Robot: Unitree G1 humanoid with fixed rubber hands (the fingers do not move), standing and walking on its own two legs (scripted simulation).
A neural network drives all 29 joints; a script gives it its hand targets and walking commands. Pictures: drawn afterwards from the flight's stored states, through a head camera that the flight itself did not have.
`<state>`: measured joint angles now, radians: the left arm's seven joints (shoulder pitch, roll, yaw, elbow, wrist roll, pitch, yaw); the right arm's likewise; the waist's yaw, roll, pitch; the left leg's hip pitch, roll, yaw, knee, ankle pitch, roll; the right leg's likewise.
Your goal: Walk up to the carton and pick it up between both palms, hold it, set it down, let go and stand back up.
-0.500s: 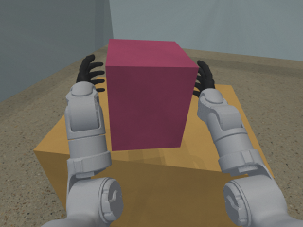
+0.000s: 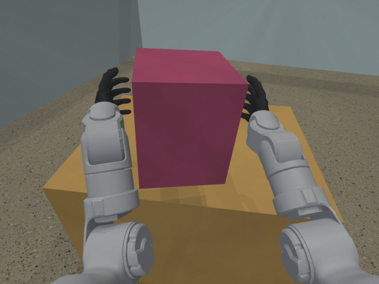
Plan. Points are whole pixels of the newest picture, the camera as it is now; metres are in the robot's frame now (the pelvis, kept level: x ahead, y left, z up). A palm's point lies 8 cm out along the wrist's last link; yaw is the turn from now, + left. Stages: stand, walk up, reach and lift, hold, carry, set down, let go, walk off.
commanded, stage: hold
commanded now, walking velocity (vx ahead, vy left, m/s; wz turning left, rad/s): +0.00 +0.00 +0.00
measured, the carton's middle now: (181, 116) +0.44 +0.00 +0.20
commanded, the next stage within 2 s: set down in 0.24 s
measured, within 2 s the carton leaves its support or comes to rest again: neither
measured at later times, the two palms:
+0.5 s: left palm (110, 106) +0.36 +0.14 +0.28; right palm (259, 115) +0.35 -0.15 +0.25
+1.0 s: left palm (129, 149) +0.37 +0.12 +0.17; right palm (257, 123) +0.37 -0.16 +0.22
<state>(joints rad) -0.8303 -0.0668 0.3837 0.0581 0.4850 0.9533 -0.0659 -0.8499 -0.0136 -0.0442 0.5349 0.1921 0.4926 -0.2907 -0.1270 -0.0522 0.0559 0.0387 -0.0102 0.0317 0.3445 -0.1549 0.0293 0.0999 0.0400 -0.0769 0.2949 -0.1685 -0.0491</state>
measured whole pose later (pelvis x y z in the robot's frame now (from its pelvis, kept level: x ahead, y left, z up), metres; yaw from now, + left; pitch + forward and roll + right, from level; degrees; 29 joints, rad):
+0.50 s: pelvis +0.00 +0.00 +0.00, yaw +0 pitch -13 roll +0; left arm -0.82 -0.07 0.37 0.08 0.49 0.85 -0.06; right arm -0.81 0.03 -0.10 0.52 0.12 0.40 -0.28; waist -0.14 -0.07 0.05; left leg 0.04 -0.01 0.03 0.36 -0.17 0.03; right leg 0.10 0.04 -0.08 0.31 -0.18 -0.05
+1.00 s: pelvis +0.01 +0.00 +0.00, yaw +1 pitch -14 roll +0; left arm -0.56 -0.11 0.29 0.08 0.41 0.69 0.00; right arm -0.73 0.05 -0.11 0.53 0.03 -0.02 -0.14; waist -0.15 -0.07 0.19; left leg 0.08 -0.03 0.03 0.32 -0.16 0.03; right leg 0.13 0.02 -0.09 0.32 -0.20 -0.04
